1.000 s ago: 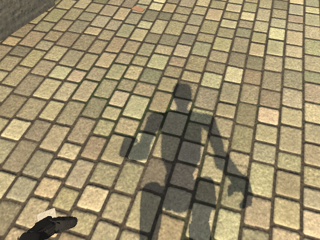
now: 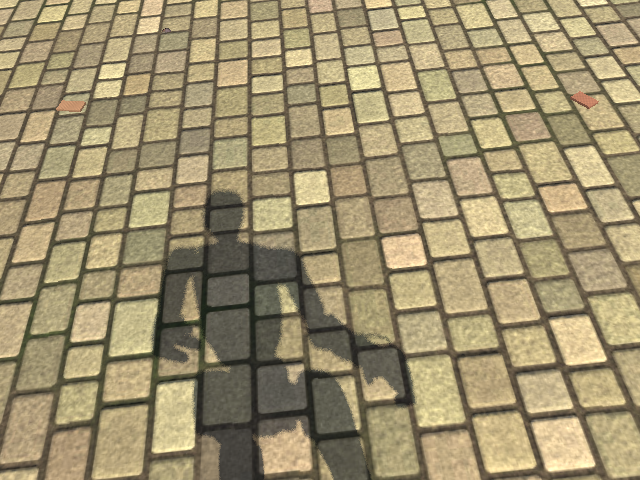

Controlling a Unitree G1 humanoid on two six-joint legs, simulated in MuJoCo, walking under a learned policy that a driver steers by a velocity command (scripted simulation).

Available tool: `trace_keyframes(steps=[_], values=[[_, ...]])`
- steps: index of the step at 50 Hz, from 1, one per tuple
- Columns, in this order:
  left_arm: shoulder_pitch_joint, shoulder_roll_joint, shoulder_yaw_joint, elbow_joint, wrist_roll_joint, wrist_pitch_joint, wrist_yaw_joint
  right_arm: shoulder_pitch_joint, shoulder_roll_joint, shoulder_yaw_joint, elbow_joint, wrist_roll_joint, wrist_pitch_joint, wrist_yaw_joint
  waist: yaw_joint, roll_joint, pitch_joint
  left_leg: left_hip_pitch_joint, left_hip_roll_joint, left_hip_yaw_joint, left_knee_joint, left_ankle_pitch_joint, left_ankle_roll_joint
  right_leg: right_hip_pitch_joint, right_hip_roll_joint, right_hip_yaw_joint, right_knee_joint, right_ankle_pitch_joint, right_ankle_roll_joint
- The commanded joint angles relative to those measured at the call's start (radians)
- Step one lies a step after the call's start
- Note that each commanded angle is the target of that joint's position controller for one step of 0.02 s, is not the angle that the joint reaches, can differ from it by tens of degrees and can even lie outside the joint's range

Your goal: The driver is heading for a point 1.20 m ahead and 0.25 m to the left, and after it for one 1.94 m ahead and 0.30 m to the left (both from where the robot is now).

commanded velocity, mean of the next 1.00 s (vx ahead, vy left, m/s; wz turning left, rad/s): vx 0.23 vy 0.00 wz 0.25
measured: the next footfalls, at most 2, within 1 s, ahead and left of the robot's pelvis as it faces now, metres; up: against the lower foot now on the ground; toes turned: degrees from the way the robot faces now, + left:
left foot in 0.34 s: -0.02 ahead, +0.13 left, +0.00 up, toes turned +13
right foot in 0.86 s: +0.29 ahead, +0.00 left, +0.00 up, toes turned +19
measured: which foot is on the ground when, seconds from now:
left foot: up 0.00-0.32, down 0.34-0.88, up 0.90-1.00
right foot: down 0.00-0.34, up 0.36-0.84, down 0.86-1.00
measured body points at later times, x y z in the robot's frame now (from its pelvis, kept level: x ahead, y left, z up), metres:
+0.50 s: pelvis -0.01 +0.05 +0.01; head +0.00 +0.08 +0.45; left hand +0.06 +0.37 -0.10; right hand +0.14 -0.20 -0.09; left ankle -0.06 +0.12 -0.74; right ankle +0.04 -0.10 -0.67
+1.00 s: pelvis +0.20 +0.06 +0.00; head +0.23 +0.06 +0.45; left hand +0.25 +0.36 -0.10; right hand +0.36 -0.18 -0.12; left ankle +0.05 +0.15 -0.65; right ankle +0.25 -0.01 -0.74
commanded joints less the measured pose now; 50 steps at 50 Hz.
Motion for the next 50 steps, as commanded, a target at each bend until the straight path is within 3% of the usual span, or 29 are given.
trace_keyframes(steps=[1,5,11,14,16,17,18,19,20,21,22,24,27,33,38,40,42,43,44,45,46,47,48,49,50], values=[[-0.063,0.127,0.033,-0.050,0.001,-0.017,0.016,-0.026,-0.063,-0.008,-0.059,0.010,-0.009,0.000,0.019,-0.189,-0.066,0.038,0.017,-0.030,-0.081,0.030,-0.019,0.074,-0.228,0.114,-0.152,0.322,-0.142],[-0.013,0.193,0.062,-0.020,-0.015,0.009,0.030,-0.057,-0.071,-0.002,-0.095,0.012,-0.004,0.001,0.067,-0.171,-0.048,-0.012,0.030,0.002,-0.117,-0.093,-0.021,0.156,-0.319,0.203,-0.146,0.305,-0.204],[-0.059,0.199,0.080,-0.009,-0.021,0.020,0.032,-0.023,-0.047,0.003,-0.112,0.013,0.004,0.012,0.046,-0.162,-0.087,0.052,0.027,0.051,-0.177,-0.119,0.005,0.175,-0.347,0.153,-0.113,0.495,-0.219],[-0.082,0.211,0.089,-0.001,-0.035,0.027,0.036,0.008,-0.044,0.001,-0.115,0.016,0.007,0.030,0.016,-0.172,-0.117,0.143,0.008,0.089,-0.324,-0.032,0.044,0.168,-0.340,0.096,-0.066,0.510,-0.184],[-0.064,0.205,0.093,0.023,-0.056,0.033,0.038,0.067,-0.063,-0.009,-0.101,0.009,0.006,0.036,-0.018,-0.153,-0.123,0.285,-0.023,0.093,-0.553,0.187,0.106,0.090,-0.289,0.016,0.028,0.345,-0.090],[-0.034,0.166,0.089,0.030,-0.043,0.030,0.032,0.112,-0.134,-0.031,-0.094,0.007,0.006,0.025,-0.010,0.007,-0.126,0.436,0.070,-0.084,-0.630,0.329,0.174,-0.099,-0.211,-0.081,0.202,0.056,0.006],[-0.119,0.112,0.068,-0.044,-0.003,0.019,0.026,0.163,-0.253,-0.062,-0.102,0.014,-0.002,0.012,-0.025,0.253,-0.098,0.543,0.312,-0.482,-0.669,0.327,0.369,-0.443,-0.022,-0.132,0.461,-0.402,0.107],[-0.202,0.143,0.078,-0.064,-0.019,-0.001,0.022,0.179,-0.223,-0.052,-0.123,-0.018,-0.033,0.022,-0.093,0.140,-0.122,0.511,0.359,-0.606,-0.759,0.050,0.460,-0.528,-0.009,0.061,0.617,-0.436,0.099],[-0.200,0.178,0.090,-0.059,-0.048,-0.013,0.009,0.130,-0.177,-0.038,-0.125,-0.018,-0.057,0.023,-0.058,0.088,-0.061,0.493,0.320,-0.553,-0.803,-0.193,0.412,-0.580,-0.047,0.105,0.634,-0.320,0.074],[-0.171,0.201,0.101,-0.036,-0.054,-0.024,0.004,0.079,-0.152,-0.031,-0.131,-0.002,-0.069,0.017,-0.026,0.061,-0.007,0.468,0.277,-0.500,-0.820,-0.267,0.358,-0.599,-0.065,0.102,0.611,-0.213,0.064],[-0.158,0.213,0.107,-0.020,-0.042,-0.033,0.006,0.057,-0.128,-0.020,-0.136,0.008,-0.074,0.010,-0.016,0.060,0.013,0.463,0.249,-0.467,-0.835,-0.245,0.329,-0.604,-0.074,0.105,0.577,-0.134,0.067],[-0.140,0.196,0.106,-0.005,-0.032,-0.053,0.003,0.071,-0.116,-0.010,-0.139,0.001,-0.079,-0.001,-0.002,0.065,0.010,0.445,0.192,-0.399,-0.857,-0.159,0.303,-0.547,-0.061,0.094,0.530,0.002,0.081],[-0.147,0.168,0.099,0.003,-0.035,-0.078,-0.001,0.123,-0.125,-0.012,-0.137,-0.002,-0.096,-0.006,-0.012,0.045,0.001,0.459,0.160,-0.337,-0.857,-0.005,0.294,-0.517,-0.045,0.091,0.400,0.125,0.102],[-0.200,0.139,0.078,-0.004,-0.048,-0.102,-0.020,0.168,-0.140,-0.019,-0.121,0.009,-0.097,-0.002,-0.052,0.096,0.025,0.392,0.140,-0.277,-0.838,0.082,0.287,-0.387,-0.031,0.075,0.133,0.215,0.138],[-0.260,0.148,0.060,-0.030,-0.061,-0.119,-0.047,0.220,-0.146,-0.018,-0.091,0.007,-0.095,0.012,-0.095,0.092,0.070,0.454,0.194,-0.266,-0.813,0.158,0.289,-0.373,-0.046,0.037,0.046,0.164,0.076],[-0.234,0.165,0.061,-0.032,-0.065,-0.123,-0.055,0.223,-0.153,-0.021,-0.082,0.008,-0.090,0.013,-0.077,0.108,0.066,0.499,0.219,-0.257,-0.790,0.286,0.280,-0.341,-0.041,0.020,0.027,0.114,0.032],[-0.115,0.195,0.076,-0.003,-0.062,-0.123,-0.052,0.189,-0.163,-0.022,-0.086,0.006,-0.085,0.009,0.001,0.099,-0.011,0.510,0.191,-0.186,-0.653,0.631,0.247,-0.168,0.007,-0.019,-0.018,0.119,-0.021],[0.018,0.227,0.094,0.038,-0.059,-0.121,-0.047,0.190,-0.142,-0.015,-0.087,0.001,-0.082,0.006,0.061,0.058,-0.111,0.474,0.139,-0.119,-0.477,0.790,0.221,0.029,0.021,-0.017,-0.027,0.147,-0.055],[0.201,0.276,0.105,0.066,-0.054,-0.118,-0.043,0.180,-0.109,0.004,-0.112,-0.017,-0.084,-0.001,0.138,-0.042,-0.257,0.292,0.093,-0.072,-0.192,0.648,0.179,0.318,-0.126,0.187,-0.009,0.106,-0.128],[0.278,0.365,0.124,0.086,-0.048,-0.115,-0.051,0.237,-0.031,0.025,-0.156,-0.018,-0.106,0.001,0.090,-0.353,-0.324,-0.107,-0.099,-0.020,0.158,0.020,0.088,0.588,-0.343,0.699,-0.127,-0.100,-0.283],[0.261,0.267,0.097,0.088,-0.068,-0.118,-0.057,0.180,-0.100,0.017,-0.159,-0.002,-0.133,0.006,0.114,-0.278,-0.273,-0.257,-0.072,-0.118,0.270,-0.140,0.090,0.589,-0.357,0.821,-0.222,-0.224,-0.279],[0.201,0.228,0.085,0.075,-0.060,-0.111,-0.048,0.097,-0.134,0.008,-0.173,0.024,-0.152,0.020,0.110,-0.213,-0.139,-0.325,-0.021,-0.112,0.289,-0.059,0.103,0.490,-0.332,0.680,-0.227,-0.175,-0.248],[0.166,0.218,0.081,0.059,-0.047,-0.103,-0.043,0.049,-0.122,0.015,-0.177,0.016,-0.167,0.025,0.099,-0.119,-0.089,-0.304,0.015,-0.094,0.256,0.012,0.110,0.389,-0.286,0.574,-0.230,-0.073,-0.229],[0.139,0.203,0.076,0.048,-0.043,-0.097,-0.040,0.021,-0.115,0.012,-0.184,-0.006,-0.175,0.029,0.077,-0.072,-0.046,-0.289,0.039,-0.083,0.185,0.064,0.103,0.306,-0.249,0.510,-0.246,0.015,-0.223],[0.121,0.188,0.068,0.037,-0.036,-0.095,-0.036,0.024,-0.109,0.009,-0.186,-0.019,-0.173,0.031,0.050,-0.084,-0.041,-0.239,0.056,-0.082,0.134,0.103,0.095,0.248,-0.215,0.463,-0.267,0.081,-0.216]])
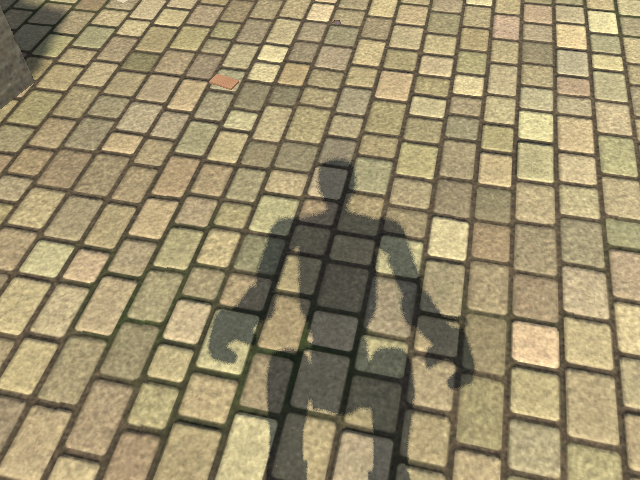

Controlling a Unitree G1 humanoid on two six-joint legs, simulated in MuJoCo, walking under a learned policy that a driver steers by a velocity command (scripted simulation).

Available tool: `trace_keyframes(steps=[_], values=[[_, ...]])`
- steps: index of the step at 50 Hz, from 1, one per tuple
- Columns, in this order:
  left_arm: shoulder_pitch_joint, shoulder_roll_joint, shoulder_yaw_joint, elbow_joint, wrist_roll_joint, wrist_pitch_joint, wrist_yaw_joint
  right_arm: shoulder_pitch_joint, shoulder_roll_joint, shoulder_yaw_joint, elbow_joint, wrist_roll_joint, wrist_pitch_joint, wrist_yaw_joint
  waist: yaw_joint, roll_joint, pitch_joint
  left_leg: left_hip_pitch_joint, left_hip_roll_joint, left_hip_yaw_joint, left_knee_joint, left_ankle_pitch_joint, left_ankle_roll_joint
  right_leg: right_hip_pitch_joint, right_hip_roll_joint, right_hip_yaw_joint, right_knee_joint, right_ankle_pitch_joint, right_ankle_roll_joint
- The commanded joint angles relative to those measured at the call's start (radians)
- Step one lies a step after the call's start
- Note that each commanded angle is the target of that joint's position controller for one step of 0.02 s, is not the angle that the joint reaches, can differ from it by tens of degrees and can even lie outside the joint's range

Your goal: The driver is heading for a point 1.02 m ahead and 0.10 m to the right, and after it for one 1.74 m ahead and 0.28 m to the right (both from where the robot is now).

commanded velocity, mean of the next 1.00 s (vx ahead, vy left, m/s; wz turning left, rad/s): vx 0.49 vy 0.00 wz -0.23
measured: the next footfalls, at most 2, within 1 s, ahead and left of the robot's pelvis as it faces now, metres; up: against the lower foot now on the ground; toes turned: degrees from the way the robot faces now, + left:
left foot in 0.34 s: +0.39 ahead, +0.10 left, +0.00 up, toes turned -16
right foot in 0.84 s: +0.55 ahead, -0.23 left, +0.00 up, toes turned -19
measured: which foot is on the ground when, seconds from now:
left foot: up 0.00-0.32, down 0.34-0.84, up 0.86-1.00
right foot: down 0.00-0.36, up 0.38-0.82, down 0.84-1.00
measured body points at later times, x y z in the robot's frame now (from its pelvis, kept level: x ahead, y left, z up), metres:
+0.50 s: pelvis +0.28 +0.02 +0.00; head +0.31 +0.02 +0.45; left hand +0.45 +0.27 -0.12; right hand +0.36 -0.27 -0.09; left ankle +0.35 +0.11 -0.74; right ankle +0.18 -0.09 -0.65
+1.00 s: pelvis +0.51 -0.11 +0.00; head +0.54 -0.13 +0.45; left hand +0.71 +0.12 -0.09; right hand +0.52 -0.41 -0.12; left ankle +0.51 +0.05 -0.65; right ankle +0.52 -0.21 -0.74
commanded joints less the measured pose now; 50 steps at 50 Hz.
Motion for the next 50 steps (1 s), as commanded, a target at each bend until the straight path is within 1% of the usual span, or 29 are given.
trace_keyframes(steps=[1,4,7,9,12,14,15,16,17,18,19,20,21,22,23,25,29,33,35,37,39,40,41,42,43,44,45,47,50], values=[[0.051,0.120,0.027,-0.063,0.009,0.003,0.014,-0.081,-0.112,-0.033,-0.119,-0.021,-0.041,0.008,0.018,-0.090,-0.027,-0.324,0.085,-0.039,-0.044,0.092,-0.020,0.265,-0.263,0.399,-0.252,0.068,-0.201],[0.059,0.143,0.033,-0.058,-0.007,0.004,0.032,-0.109,-0.080,-0.023,-0.133,-0.026,-0.023,0.006,0.005,-0.102,0.004,-0.306,0.073,0.000,-0.183,0.129,-0.070,0.156,-0.233,0.319,-0.278,0.175,-0.208],[0.095,0.165,0.041,-0.041,-0.011,0.011,0.048,-0.242,-0.043,-0.007,-0.164,-0.024,-0.027,0.007,0.045,-0.101,0.027,-0.224,0.033,0.015,-0.432,0.331,-0.092,0.071,-0.174,0.247,-0.263,0.209,-0.160],[0.141,0.173,0.044,-0.027,-0.016,0.019,0.054,-0.315,-0.036,-0.004,-0.176,-0.014,-0.034,0.015,0.076,-0.107,0.020,-0.150,-0.002,0.024,-0.541,0.432,-0.096,0.050,-0.169,0.251,-0.245,0.190,-0.139],[0.181,0.170,0.045,-0.012,-0.027,0.030,0.062,-0.357,-0.068,-0.017,-0.188,0.000,-0.040,0.023,0.075,-0.116,0.011,-0.102,-0.014,-0.022,-0.630,0.449,-0.078,0.118,-0.203,0.327,-0.186,0.145,-0.115],[0.173,0.171,0.049,-0.014,-0.023,0.039,0.066,-0.338,-0.095,-0.031,-0.183,0.003,-0.044,0.025,0.052,-0.134,0.005,-0.079,-0.008,-0.038,-0.654,0.376,-0.051,0.184,-0.233,0.376,-0.126,0.170,-0.095],[0.165,0.172,0.052,-0.017,-0.020,0.045,0.066,-0.304,-0.108,-0.038,-0.176,0.004,-0.047,0.023,0.031,-0.146,-0.007,-0.032,-0.009,-0.029,-0.662,0.327,-0.032,0.196,-0.237,0.389,-0.085,0.218,-0.085],[0.151,0.159,0.049,-0.025,-0.016,0.048,0.063,-0.218,-0.130,-0.054,-0.156,0.002,-0.050,0.018,-0.017,-0.144,-0.053,0.095,-0.015,-0.006,-0.700,0.316,-0.003,0.187,-0.202,0.373,0.005,0.310,-0.064],[0.140,0.121,0.034,-0.042,-0.004,0.049,0.056,-0.089,-0.162,-0.069,-0.140,-0.010,-0.052,0.010,-0.083,-0.117,-0.172,0.320,0.062,-0.058,-0.683,0.301,0.048,0.119,-0.146,0.337,0.204,0.285,-0.034],[0.205,0.047,0.013,-0.064,0.006,0.045,0.056,0.047,-0.229,-0.086,-0.129,-0.024,-0.044,0.003,-0.095,0.060,-0.336,0.666,0.271,-0.327,-0.659,0.196,0.141,-0.134,-0.028,0.228,0.530,0.014,0.018],[0.301,0.035,-0.003,-0.082,-0.021,0.037,0.056,0.075,-0.228,-0.085,-0.101,-0.015,-0.032,0.014,-0.047,0.353,-0.414,0.793,0.428,-0.734,-0.786,-0.018,0.237,-0.385,0.011,0.173,0.780,-0.418,0.050],[0.260,0.132,0.020,-0.063,-0.037,0.040,0.057,0.027,-0.135,-0.064,-0.118,-0.007,-0.026,0.013,-0.060,0.193,-0.283,0.684,0.397,-0.685,-0.825,-0.155,0.206,-0.461,-0.066,0.198,0.876,-0.348,0.059],[0.154,0.163,0.027,-0.080,-0.032,0.046,0.055,-0.021,-0.098,-0.053,-0.123,-0.007,-0.018,0.008,-0.072,0.090,-0.154,0.541,0.356,-0.503,-0.837,-0.086,0.173,-0.464,-0.102,0.150,0.878,-0.260,0.065],[0.100,0.146,0.026,-0.094,-0.015,0.046,0.053,-0.055,-0.090,-0.048,-0.109,-0.017,-0.017,0.011,-0.052,0.021,-0.075,0.403,0.311,-0.401,-0.865,0.046,0.168,-0.431,-0.131,0.134,0.837,-0.198,0.067],[0.081,0.129,0.028,-0.101,-0.006,0.047,0.050,-0.076,-0.070,-0.042,-0.096,-0.022,-0.021,0.013,-0.029,0.029,-0.038,0.324,0.272,-0.323,-0.891,0.132,0.167,-0.398,-0.156,0.139,0.787,-0.164,0.065],[0.101,0.085,0.020,-0.094,-0.014,0.055,0.042,-0.091,-0.061,-0.041,-0.074,-0.021,-0.031,0.017,0.001,0.074,-0.016,0.236,0.229,-0.221,-0.941,0.208,0.175,-0.333,-0.170,0.121,0.729,-0.141,0.066],[0.011,0.046,-0.001,-0.121,0.006,0.052,0.035,-0.074,-0.110,-0.057,-0.028,-0.003,-0.041,0.020,0.002,0.035,0.014,0.232,0.238,-0.122,-0.997,0.332,0.214,-0.370,-0.186,0.099,0.514,-0.041,0.079],[-0.118,0.035,-0.018,-0.144,0.003,0.027,0.013,-0.047,-0.149,-0.062,0.004,0.012,-0.024,0.017,-0.042,0.022,0.028,0.232,0.200,-0.012,-1.002,0.378,0.185,-0.294,-0.173,0.033,0.260,0.150,0.077],[-0.192,0.042,-0.018,-0.166,-0.001,0.020,0.007,0.009,-0.166,-0.064,0.032,0.021,-0.015,0.018,-0.070,0.025,0.038,0.252,0.211,-0.017,-0.991,0.374,0.177,-0.263,-0.157,0.014,0.189,0.171,0.073],[-0.231,0.060,-0.012,-0.188,-0.005,0.013,0.003,0.043,-0.179,-0.065,0.054,0.028,-0.002,0.018,-0.068,0.035,0.049,0.298,0.237,-0.047,-0.960,0.391,0.167,-0.249,-0.140,0.017,0.128,0.134,0.059],[-0.203,0.089,0.001,-0.187,-0.006,0.005,0.000,0.047,-0.196,-0.068,0.066,0.031,0.012,0.013,-0.032,0.050,0.031,0.332,0.252,-0.071,-0.902,0.445,0.147,-0.173,-0.119,0.011,0.072,0.088,0.038],[-0.130,0.110,0.014,-0.167,-0.002,0.002,0.003,0.032,-0.198,-0.066,0.067,0.032,0.017,0.010,0.021,0.049,-0.009,0.316,0.231,-0.051,-0.818,0.548,0.124,-0.048,-0.098,-0.008,0.025,0.098,0.020],[0.002,0.155,0.040,-0.128,0.004,0.003,0.012,0.038,-0.170,-0.055,0.067,0.027,0.018,0.009,0.083,0.034,-0.098,0.259,0.177,-0.012,-0.656,0.617,0.094,0.163,-0.092,-0.013,0.016,0.110,-0.005],[0.182,0.231,0.063,-0.103,0.022,0.008,0.027,0.026,-0.104,-0.027,0.037,0.002,0.013,0.009,0.159,-0.057,-0.253,0.071,0.113,0.033,-0.356,0.384,0.047,0.454,-0.277,0.168,0.051,0.129,-0.068],[0.217,0.298,0.074,-0.095,0.032,0.018,0.031,0.147,0.005,0.005,0.016,0.008,-0.001,0.008,0.100,-0.314,-0.381,-0.271,-0.031,0.045,-0.026,-0.204,-0.013,0.709,-0.512,0.584,-0.043,-0.049,-0.203],[0.215,0.199,0.051,-0.097,0.027,0.019,0.029,0.102,-0.105,-0.022,0.035,0.032,-0.007,0.007,0.139,-0.211,-0.337,-0.363,0.001,-0.072,0.104,-0.227,-0.014,0.638,-0.493,0.646,-0.114,-0.177,-0.197],[0.161,0.157,0.035,-0.092,0.016,0.016,0.028,0.032,-0.145,-0.039,0.011,0.046,-0.008,0.008,0.123,-0.183,-0.200,-0.417,0.041,-0.062,0.126,-0.141,-0.007,0.533,-0.462,0.497,-0.134,-0.160,-0.162],[0.048,0.091,0.017,-0.087,0.017,0.007,0.021,-0.022,-0.124,-0.042,0.001,0.024,0.005,0.002,0.064,-0.145,-0.079,-0.366,0.103,-0.040,0.058,0.001,-0.016,0.329,-0.383,0.310,-0.196,-0.030,-0.131],[-0.007,0.072,0.021,-0.066,0.026,-0.020,0.021,0.009,-0.064,-0.037,0.010,0.027,0.042,0.005,0.005,-0.135,-0.030,-0.264,0.130,-0.044,0.017,0.088,-0.033,0.185,-0.353,0.152,-0.284,0.117,-0.127]])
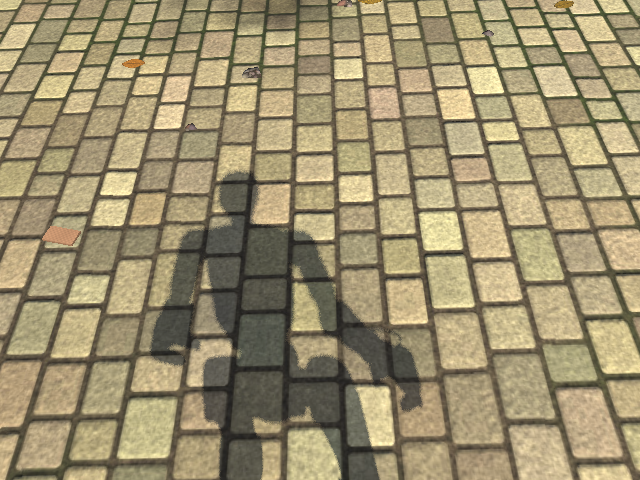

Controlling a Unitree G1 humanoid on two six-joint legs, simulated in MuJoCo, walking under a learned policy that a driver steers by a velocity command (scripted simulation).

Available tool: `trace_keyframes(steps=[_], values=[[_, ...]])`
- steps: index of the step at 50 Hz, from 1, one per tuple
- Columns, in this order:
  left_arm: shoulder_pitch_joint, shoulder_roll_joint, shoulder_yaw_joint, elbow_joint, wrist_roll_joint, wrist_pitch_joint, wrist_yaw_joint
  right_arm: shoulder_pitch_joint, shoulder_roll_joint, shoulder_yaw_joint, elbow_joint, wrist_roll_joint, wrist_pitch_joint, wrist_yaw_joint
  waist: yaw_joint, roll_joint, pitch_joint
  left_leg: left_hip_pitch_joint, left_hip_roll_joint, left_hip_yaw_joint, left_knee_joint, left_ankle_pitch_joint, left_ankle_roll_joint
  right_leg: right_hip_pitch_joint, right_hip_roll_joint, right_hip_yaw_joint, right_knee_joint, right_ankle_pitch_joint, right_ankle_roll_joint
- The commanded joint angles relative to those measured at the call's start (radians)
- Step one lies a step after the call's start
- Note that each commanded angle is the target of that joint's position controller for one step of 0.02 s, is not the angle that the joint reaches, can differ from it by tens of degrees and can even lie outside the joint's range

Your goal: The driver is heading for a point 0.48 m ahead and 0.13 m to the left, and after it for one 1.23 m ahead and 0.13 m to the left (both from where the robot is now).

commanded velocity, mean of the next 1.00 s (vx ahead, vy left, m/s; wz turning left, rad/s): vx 0.50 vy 0.00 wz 0.18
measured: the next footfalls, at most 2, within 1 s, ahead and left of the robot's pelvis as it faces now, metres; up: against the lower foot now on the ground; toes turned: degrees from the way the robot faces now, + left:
left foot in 0.36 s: +0.33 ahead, +0.17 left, +0.00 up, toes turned +15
right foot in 0.90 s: +0.69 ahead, +0.06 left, +0.00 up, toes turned +11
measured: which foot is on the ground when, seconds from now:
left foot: up 0.00-0.34, down 0.36-0.92, up 0.94-1.00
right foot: down 0.00-0.36, up 0.38-0.88, down 0.90-1.00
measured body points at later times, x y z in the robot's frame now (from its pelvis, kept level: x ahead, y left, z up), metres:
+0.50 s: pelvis +0.26 +0.08 -0.01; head +0.29 +0.11 +0.44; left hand +0.30 +0.39 -0.12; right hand +0.46 -0.15 -0.10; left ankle +0.29 +0.16 -0.74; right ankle +0.23 -0.09 -0.65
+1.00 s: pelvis +0.56 +0.11 -0.02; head +0.60 +0.11 +0.43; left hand +0.67 +0.40 -0.11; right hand +0.69 -0.15 -0.13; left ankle +0.38 +0.20 -0.64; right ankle +0.65 +0.05 -0.74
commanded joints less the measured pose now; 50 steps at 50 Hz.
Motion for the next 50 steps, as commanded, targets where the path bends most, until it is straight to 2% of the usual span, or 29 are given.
trace_keyframes(steps=[1,4,8,13,15,16,17,18,19,20,21,22,23,24,26,29,32,34,39,41,42,43,44,45,46,47,48,49,50], values=[[-0.006,0.107,0.036,-0.026,0.003,-0.035,0.005,0.011,-0.036,-0.015,-0.073,-0.002,0.014,-0.002,-0.004,-0.133,-0.027,-0.158,0.068,-0.058,-0.005,0.091,-0.014,0.131,-0.277,0.208,-0.277,0.162,-0.165],[0.007,0.132,0.048,0.004,0.005,-0.038,0.016,-0.054,-0.022,-0.012,-0.103,-0.009,0.021,0.003,0.003,-0.106,0.006,-0.204,0.068,-0.063,-0.139,0.215,-0.024,0.146,-0.269,0.102,-0.298,0.225,-0.161],[0.038,0.172,0.060,0.030,-0.003,-0.026,0.028,-0.183,-0.001,0.002,-0.148,-0.011,0.013,0.031,0.049,-0.084,0.044,-0.171,0.053,0.006,-0.360,0.364,-0.005,0.172,-0.261,-0.014,-0.309,0.237,-0.137],[0.095,0.212,0.076,0.070,-0.029,0.006,0.030,-0.294,-0.019,0.000,-0.217,-0.010,0.016,0.056,0.072,-0.082,0.073,-0.189,0.027,0.069,-0.487,0.270,0.053,0.326,-0.303,-0.076,-0.237,0.339,-0.105],[0.086,0.243,0.085,0.069,-0.037,0.020,0.035,-0.261,-0.048,-0.016,-0.229,-0.013,0.022,0.060,0.033,-0.113,0.021,-0.088,-0.034,0.128,-0.495,0.170,0.091,0.361,-0.301,-0.107,-0.111,0.653,-0.083],[0.077,0.255,0.088,0.066,-0.041,0.029,0.038,-0.182,-0.076,-0.034,-0.216,-0.012,0.026,0.058,-0.016,-0.124,-0.034,0.023,-0.077,0.157,-0.499,0.128,0.116,0.357,-0.290,-0.124,0.019,0.801,-0.070],[0.062,0.250,0.084,0.061,-0.046,0.036,0.040,-0.033,-0.120,-0.063,-0.179,-0.008,0.029,0.049,-0.103,-0.108,-0.112,0.234,-0.128,0.171,-0.558,0.169,0.151,0.289,-0.255,-0.153,0.221,0.830,-0.041],[0.079,0.214,0.068,0.047,-0.027,0.031,0.044,0.134,-0.199,-0.099,-0.136,-0.005,0.040,0.029,-0.171,-0.029,-0.201,0.542,-0.073,0.030,-0.580,0.197,0.199,0.057,-0.214,-0.153,0.514,0.575,0.007],[0.166,0.059,0.020,-0.013,0.014,0.007,0.033,0.093,-0.314,-0.113,-0.145,0.003,0.034,0.020,-0.037,0.247,-0.261,0.834,0.186,-0.546,-0.681,0.026,0.379,-0.399,-0.006,-0.076,0.870,-0.361,0.076],[0.077,0.130,0.024,-0.024,-0.020,-0.031,0.021,0.115,-0.241,-0.088,-0.185,-0.007,0.013,0.028,-0.107,0.123,-0.399,0.884,0.266,-0.807,-0.838,-0.117,0.427,-0.500,0.020,0.174,0.980,-0.427,0.063],[-0.022,0.183,0.038,-0.055,-0.058,-0.050,0.014,0.085,-0.180,-0.070,-0.172,-0.016,-0.003,0.033,-0.119,0.063,-0.257,0.800,0.244,-0.669,-0.866,-0.053,0.371,-0.582,-0.026,0.185,0.964,-0.327,0.041],[-0.034,0.170,0.032,-0.057,-0.048,-0.061,0.018,0.033,-0.155,-0.062,-0.173,-0.012,-0.011,0.032,-0.077,0.002,-0.168,0.660,0.201,-0.544,-0.860,0.042,0.337,-0.555,-0.070,0.181,0.880,-0.238,0.025],[-0.028,0.171,0.036,-0.044,-0.020,-0.063,0.026,-0.036,-0.123,-0.052,-0.183,-0.014,-0.012,0.029,-0.033,-0.029,-0.115,0.526,0.161,-0.446,-0.859,0.160,0.309,-0.488,-0.103,0.183,0.791,-0.183,0.030],[-0.006,0.179,0.043,-0.036,-0.007,-0.054,0.026,-0.077,-0.097,-0.042,-0.201,-0.026,-0.014,0.024,0.002,-0.011,-0.100,0.437,0.131,-0.385,-0.877,0.257,0.299,-0.415,-0.123,0.192,0.742,-0.143,0.035],[0.044,0.155,0.039,-0.009,-0.004,-0.028,0.020,-0.099,-0.075,-0.033,-0.199,-0.034,-0.020,0.016,0.027,-0.004,-0.100,0.358,0.121,-0.295,-0.908,0.408,0.300,-0.350,-0.137,0.162,0.683,-0.096,0.059],[-0.010,0.114,0.023,-0.015,-0.006,-0.005,0.020,-0.056,-0.100,-0.034,-0.157,-0.034,-0.032,0.005,0.007,0.000,-0.053,0.310,0.097,-0.163,-0.947,0.515,0.280,-0.375,-0.144,0.134,0.548,0.047,0.089],[-0.091,0.097,0.012,-0.026,-0.017,-0.008,0.010,-0.032,-0.103,-0.028,-0.130,-0.035,-0.033,-0.002,-0.035,0.012,-0.021,0.319,0.060,-0.065,-0.971,0.451,0.224,-0.366,-0.130,0.118,0.350,0.261,0.078],[-0.150,0.086,0.006,-0.039,-0.026,-0.013,0.000,-0.009,-0.116,-0.028,-0.109,-0.036,-0.037,-0.003,-0.065,0.012,0.004,0.335,0.072,-0.040,-0.995,0.375,0.208,-0.347,-0.111,0.103,0.249,0.356,0.064],[-0.232,0.092,0.004,-0.081,-0.035,-0.016,-0.031,0.037,-0.127,-0.034,-0.051,-0.033,-0.025,-0.002,-0.095,-0.007,0.054,0.540,0.154,-0.008,-0.960,0.428,0.197,-0.450,-0.076,0.119,0.141,0.275,0.013],[-0.229,0.094,0.005,-0.095,-0.031,-0.018,-0.045,0.034,-0.134,-0.038,-0.041,-0.029,-0.012,-0.009,-0.081,0.001,0.042,0.613,0.175,0.012,-0.900,0.578,0.178,-0.454,-0.054,0.101,0.124,0.181,-0.015],[-0.201,0.103,0.009,-0.095,-0.029,-0.017,-0.048,0.018,-0.144,-0.041,-0.045,-0.029,-0.007,-0.014,-0.059,0.015,0.015,0.627,0.172,0.031,-0.846,0.742,0.165,-0.405,-0.029,0.075,0.121,0.131,-0.033],[-0.150,0.124,0.020,-0.088,-0.025,-0.013,-0.047,0.006,-0.156,-0.044,-0.050,-0.030,0.000,-0.020,-0.030,0.038,-0.033,0.637,0.164,0.048,-0.765,0.938,0.150,-0.321,0.007,0.041,0.132,0.081,-0.051],[-0.045,0.159,0.040,-0.067,-0.022,-0.009,-0.043,-0.010,-0.162,-0.044,-0.056,-0.031,0.010,-0.027,0.031,0.041,-0.103,0.619,0.140,0.078,-0.614,1.089,0.130,-0.180,0.049,0.010,0.122,0.067,-0.076],[0.098,0.209,0.065,-0.039,-0.023,-0.005,-0.033,-0.021,-0.153,-0.038,-0.067,-0.031,0.013,-0.036,0.108,0.014,-0.185,0.492,0.105,0.113,-0.398,1.041,0.093,0.062,0.042,0.055,0.095,0.133,-0.116],[0.225,0.315,0.093,-0.033,-0.016,0.001,-0.018,0.054,-0.082,-0.012,-0.109,-0.051,-0.005,-0.035,0.108,-0.168,-0.328,0.126,-0.004,0.141,-0.012,0.609,0.027,0.456,-0.202,0.451,0.105,0.141,-0.264],[0.228,0.277,0.081,-0.031,-0.036,-0.001,-0.019,0.076,-0.030,0.012,-0.109,-0.058,-0.035,-0.017,0.082,-0.295,-0.427,-0.165,-0.180,0.007,0.233,-0.212,-0.015,0.664,-0.343,0.897,-0.054,0.021,-0.396],[0.214,0.213,0.062,-0.033,-0.036,0.003,-0.015,0.003,-0.111,-0.005,-0.125,-0.022,-0.066,0.005,0.121,-0.201,-0.353,-0.280,-0.103,-0.098,0.278,-0.180,0.007,0.634,-0.315,0.822,-0.096,-0.111,-0.340],[0.166,0.190,0.057,-0.046,-0.029,0.007,-0.009,-0.079,-0.115,-0.002,-0.154,0.001,-0.083,0.014,0.115,-0.128,-0.231,-0.304,-0.055,-0.079,0.227,-0.105,0.021,0.503,-0.280,0.689,-0.112,-0.111,-0.299],[0.107,0.178,0.051,-0.056,-0.025,0.009,-0.008,-0.117,-0.106,0.000,-0.164,-0.015,-0.090,0.012,0.074,-0.037,-0.126,-0.281,-0.019,-0.061,0.117,-0.052,0.021,0.338,-0.241,0.599,-0.137,-0.027,-0.273]])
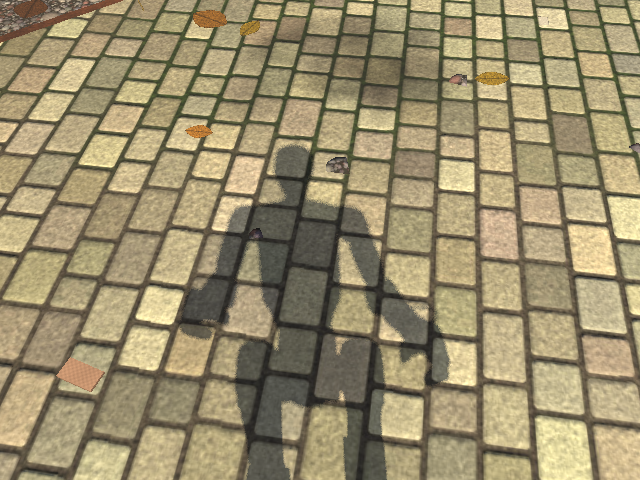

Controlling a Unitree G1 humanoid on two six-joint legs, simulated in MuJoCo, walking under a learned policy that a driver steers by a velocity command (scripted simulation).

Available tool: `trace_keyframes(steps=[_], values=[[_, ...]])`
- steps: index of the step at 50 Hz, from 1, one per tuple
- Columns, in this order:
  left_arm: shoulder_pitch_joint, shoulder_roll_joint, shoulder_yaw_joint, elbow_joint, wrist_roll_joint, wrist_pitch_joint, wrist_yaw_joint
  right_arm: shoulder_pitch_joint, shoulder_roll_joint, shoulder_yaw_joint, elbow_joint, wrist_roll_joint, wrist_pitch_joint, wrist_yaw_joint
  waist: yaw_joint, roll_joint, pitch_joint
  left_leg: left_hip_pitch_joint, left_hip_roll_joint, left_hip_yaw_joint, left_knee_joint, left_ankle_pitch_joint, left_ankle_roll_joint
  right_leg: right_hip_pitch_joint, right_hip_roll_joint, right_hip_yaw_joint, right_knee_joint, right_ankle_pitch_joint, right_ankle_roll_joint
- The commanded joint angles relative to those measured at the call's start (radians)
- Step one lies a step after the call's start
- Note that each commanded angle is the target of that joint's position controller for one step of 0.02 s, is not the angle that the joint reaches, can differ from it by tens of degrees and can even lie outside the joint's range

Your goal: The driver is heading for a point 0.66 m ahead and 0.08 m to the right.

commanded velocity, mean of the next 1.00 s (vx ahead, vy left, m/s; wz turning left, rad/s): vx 0.47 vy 0.00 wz -0.40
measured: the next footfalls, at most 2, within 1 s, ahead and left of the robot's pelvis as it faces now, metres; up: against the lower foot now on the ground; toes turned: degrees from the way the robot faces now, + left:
left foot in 0.36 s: +0.40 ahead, +0.12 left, +0.00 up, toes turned -17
right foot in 0.86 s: +0.57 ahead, -0.23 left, +0.00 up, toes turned -26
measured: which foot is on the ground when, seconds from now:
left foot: up 0.00-0.34, down 0.36-0.86, up 0.88-1.00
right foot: down 0.00-0.36, up 0.38-0.84, down 0.86-1.00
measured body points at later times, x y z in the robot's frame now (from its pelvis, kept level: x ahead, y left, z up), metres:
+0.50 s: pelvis +0.29 +0.03 +0.01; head +0.31 +0.04 +0.46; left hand +0.45 +0.28 -0.11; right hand +0.37 -0.27 -0.07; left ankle +0.36 +0.13 -0.73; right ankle +0.16 -0.07 -0.64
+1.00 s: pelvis +0.50 -0.10 +0.01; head +0.54 -0.13 +0.46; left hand +0.77 +0.05 -0.08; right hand +0.44 -0.39 -0.12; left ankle +0.47 +0.08 -0.64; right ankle +0.53 -0.21 -0.73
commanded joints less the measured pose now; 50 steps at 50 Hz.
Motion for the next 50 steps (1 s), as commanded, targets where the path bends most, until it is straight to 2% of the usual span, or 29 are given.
trace_keyframes(steps=[1,3,5,9,13,15,17,18,19,20,21,22,23,24,26,30,35,37,40,41,42,43,44,45,46,47,48,49,50], values=[[0.105,0.115,0.032,-0.049,0.009,0.000,0.016,-0.103,-0.135,-0.029,-0.137,-0.015,-0.055,0.005,0.043,0.011,-0.095,-0.418,0.108,-0.071,-0.001,0.082,-0.005,0.401,-0.287,0.453,-0.289,0.045,-0.204],[0.070,0.119,0.032,-0.067,0.014,0.003,0.023,-0.062,-0.118,-0.030,-0.138,-0.026,-0.036,0.002,-0.001,-0.038,-0.073,-0.344,0.117,-0.059,-0.077,0.105,-0.037,0.282,-0.252,0.407,-0.327,0.156,-0.215],[0.072,0.138,0.038,-0.063,0.010,0.002,0.034,-0.062,-0.094,-0.022,-0.139,-0.028,-0.020,-0.005,-0.010,-0.049,-0.060,-0.319,0.113,-0.031,-0.177,0.145,-0.073,0.200,-0.228,0.337,-0.339,0.238,-0.217],[0.117,0.167,0.049,-0.040,-0.004,0.013,0.052,-0.212,-0.049,-0.003,-0.171,-0.026,-0.021,-0.005,0.048,-0.069,-0.042,-0.223,0.061,-0.012,-0.492,0.438,-0.101,0.115,-0.149,0.249,-0.320,0.175,-0.147],[0.185,0.163,0.051,-0.012,-0.014,0.030,0.058,-0.296,-0.076,-0.014,-0.194,-0.004,-0.035,0.008,0.080,-0.089,-0.053,-0.171,0.025,-0.044,-0.643,0.495,-0.089,0.194,-0.176,0.341,-0.251,0.073,-0.115],[0.185,0.157,0.051,-0.011,-0.011,0.035,0.061,-0.284,-0.102,-0.027,-0.192,-0.001,-0.043,0.013,0.061,-0.108,-0.058,-0.149,0.026,-0.065,-0.680,0.428,-0.063,0.258,-0.203,0.408,-0.191,0.050,-0.098],[0.161,0.141,0.049,-0.018,-0.006,0.041,0.060,-0.193,-0.124,-0.045,-0.170,0.000,-0.051,0.010,0.004,-0.126,-0.078,-0.024,0.028,-0.047,-0.727,0.377,-0.019,0.260,-0.190,0.432,-0.106,0.073,-0.069],[0.159,0.100,0.034,-0.027,0.000,0.038,0.056,-0.096,-0.154,-0.059,-0.156,-0.012,-0.056,0.003,-0.045,-0.105,-0.153,0.150,0.084,-0.080,-0.731,0.359,0.023,0.217,-0.142,0.391,0.033,0.081,-0.038],[0.184,0.034,0.011,-0.044,0.019,0.034,0.053,0.050,-0.210,-0.074,-0.146,-0.023,-0.054,-0.006,-0.091,0.035,-0.295,0.402,0.266,-0.264,-0.723,0.296,0.083,0.091,-0.065,0.288,0.319,-0.123,0.002],[0.308,0.013,0.000,-0.078,-0.016,0.024,0.052,0.105,-0.272,-0.091,-0.105,-0.027,-0.038,0.003,-0.024,0.383,-0.366,0.628,0.452,-0.740,-0.832,0.028,0.235,-0.252,0.026,0.182,0.605,-0.457,0.050],[0.283,0.122,0.020,-0.044,-0.024,0.026,0.056,0.067,-0.168,-0.070,-0.129,-0.008,-0.035,0.007,-0.051,0.226,-0.272,0.565,0.438,-0.745,-0.871,-0.152,0.210,-0.348,-0.058,0.209,0.720,-0.396,0.067],[0.177,0.163,0.034,-0.056,-0.016,0.032,0.055,0.032,-0.120,-0.057,-0.134,-0.006,-0.029,0.002,-0.076,0.131,-0.159,0.456,0.394,-0.572,-0.875,-0.092,0.169,-0.368,-0.086,0.181,0.741,-0.300,0.075],[0.132,0.148,0.034,-0.065,-0.007,0.036,0.056,-0.010,-0.106,-0.049,-0.137,-0.016,-0.025,0.001,-0.061,0.065,-0.103,0.351,0.350,-0.448,-0.889,0.055,0.152,-0.335,-0.117,0.158,0.725,-0.232,0.083],[0.101,0.135,0.037,-0.077,0.000,0.036,0.052,-0.035,-0.086,-0.043,-0.127,-0.019,-0.022,0.000,-0.048,0.065,-0.056,0.281,0.315,-0.360,-0.909,0.164,0.151,-0.324,-0.142,0.156,0.682,-0.187,0.088],[0.112,0.098,0.034,-0.083,-0.012,0.044,0.041,-0.049,-0.071,-0.040,-0.113,-0.022,-0.027,-0.003,-0.021,0.116,-0.039,0.206,0.275,-0.235,-0.955,0.261,0.145,-0.265,-0.174,0.132,0.637,-0.149,0.093],[0.055,0.036,0.014,-0.104,0.001,0.047,0.038,-0.018,-0.107,-0.052,-0.062,-0.014,-0.037,0.004,-0.019,0.074,-0.019,0.189,0.283,-0.131,-1.010,0.408,0.196,-0.288,-0.175,0.123,0.476,-0.086,0.106],[-0.086,0.013,-0.007,-0.125,0.005,0.019,0.012,0.001,-0.146,-0.057,-0.016,0.007,-0.021,0.004,-0.055,0.056,0.002,0.199,0.247,0.008,-1.020,0.491,0.173,-0.204,-0.163,0.043,0.159,0.134,0.096],[-0.145,0.016,-0.009,-0.143,0.000,0.013,0.003,0.048,-0.163,-0.060,0.012,0.016,-0.012,0.004,-0.074,0.061,0.013,0.231,0.265,0.012,-1.015,0.491,0.167,-0.177,-0.151,0.019,0.091,0.143,0.085],[-0.175,0.045,0.000,-0.164,-0.001,0.010,-0.004,0.074,-0.184,-0.066,0.045,0.027,0.005,0.002,-0.055,0.081,0.018,0.316,0.305,0.010,-0.965,0.593,0.147,-0.145,-0.130,0.005,0.016,0.058,0.044],[-0.136,0.063,0.010,-0.156,0.006,0.009,-0.003,0.060,-0.192,-0.066,0.050,0.027,0.012,-0.001,-0.021,0.089,-0.003,0.330,0.294,0.028,-0.893,0.768,0.128,-0.070,-0.104,-0.011,-0.020,0.044,0.026],[-0.024,0.091,0.028,-0.122,0.018,0.007,0.001,0.043,-0.191,-0.064,0.052,0.028,0.019,-0.006,0.048,0.084,-0.075,0.316,0.257,0.068,-0.752,0.945,0.097,0.100,-0.066,-0.041,-0.077,0.108,0.000],[0.100,0.139,0.050,-0.083,0.028,0.008,0.011,0.052,-0.165,-0.052,0.049,0.020,0.018,-0.011,0.102,0.069,-0.166,0.225,0.206,0.104,-0.576,0.938,0.053,0.322,-0.077,-0.025,-0.084,0.245,-0.025],[0.249,0.226,0.066,-0.060,0.045,0.015,0.029,0.048,-0.097,-0.023,0.008,-0.026,0.009,-0.013,0.140,-0.100,-0.321,-0.015,0.125,0.130,-0.246,0.489,-0.004,0.636,-0.305,0.230,-0.013,0.616,-0.090],[0.213,0.254,0.059,-0.068,0.051,0.020,0.026,0.204,-0.027,0.003,0.027,-0.019,-0.001,-0.001,0.050,-0.299,-0.478,-0.266,-0.012,0.016,0.044,-0.235,-0.052,0.828,-0.524,0.602,-0.079,0.705,-0.272],[0.195,0.171,0.043,-0.074,0.033,0.025,0.021,0.151,-0.142,-0.026,0.058,0.004,-0.001,0.001,0.096,-0.148,-0.453,-0.289,0.036,-0.084,0.119,-0.225,-0.053,0.741,-0.475,0.526,-0.101,0.691,-0.249],[0.129,0.134,0.029,-0.069,0.024,0.022,0.018,0.066,-0.147,-0.029,0.030,0.022,0.001,0.003,0.076,-0.130,-0.293,-0.354,0.074,-0.050,0.104,-0.176,-0.049,0.626,-0.425,0.364,-0.109,0.741,-0.215],[0.074,0.106,0.021,-0.062,0.017,0.019,0.016,0.031,-0.124,-0.025,0.033,0.013,0.005,-0.006,0.046,-0.057,-0.220,-0.349,0.111,-0.029,0.043,-0.107,-0.054,0.511,-0.370,0.292,-0.139,0.715,-0.180],[0.028,0.085,0.016,-0.060,0.017,0.017,0.014,0.015,-0.118,-0.028,0.032,0.000,0.017,-0.014,0.017,-0.052,-0.170,-0.309,0.131,-0.022,-0.014,-0.051,-0.062,0.406,-0.341,0.245,-0.179,0.684,-0.164],[-0.002,0.075,0.013,-0.055,0.026,0.015,0.014,0.038,-0.103,-0.027,0.042,-0.002,0.033,-0.017,-0.016,-0.068,-0.161,-0.217,0.142,-0.025,-0.048,-0.004,-0.071,0.307,-0.320,0.203,-0.220,0.674,-0.155]])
